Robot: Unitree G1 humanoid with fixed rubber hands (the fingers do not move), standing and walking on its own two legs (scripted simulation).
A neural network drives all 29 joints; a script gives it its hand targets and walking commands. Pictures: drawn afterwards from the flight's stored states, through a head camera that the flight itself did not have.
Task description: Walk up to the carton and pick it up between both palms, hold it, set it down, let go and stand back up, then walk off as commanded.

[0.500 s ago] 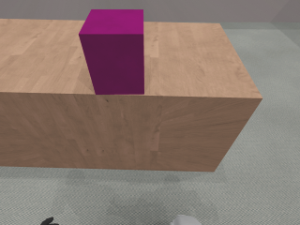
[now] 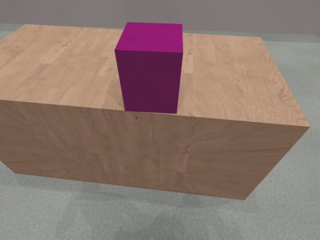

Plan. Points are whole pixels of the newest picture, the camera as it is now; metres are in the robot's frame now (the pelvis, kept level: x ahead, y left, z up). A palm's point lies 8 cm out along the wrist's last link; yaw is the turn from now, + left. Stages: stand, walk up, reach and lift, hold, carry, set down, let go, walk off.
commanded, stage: walk up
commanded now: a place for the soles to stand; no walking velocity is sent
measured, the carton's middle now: (152, 69) +0.67 +0.04 +0.08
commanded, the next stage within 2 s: none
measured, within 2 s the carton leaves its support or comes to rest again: neither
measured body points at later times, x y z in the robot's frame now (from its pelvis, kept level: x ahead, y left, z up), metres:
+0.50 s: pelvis +0.15 +0.02 -0.02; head +0.18 -0.01 +0.43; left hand +0.31 +0.31 -0.11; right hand +0.13 -0.28 -0.16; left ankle +0.06 +0.13 -0.65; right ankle +0.22 -0.11 -0.73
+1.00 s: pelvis +0.25 +0.10 -0.04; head +0.27 +0.12 +0.41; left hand +0.32 +0.42 -0.18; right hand +0.33 -0.23 -0.13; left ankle +0.35 +0.19 -0.73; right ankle +0.24 -0.02 -0.71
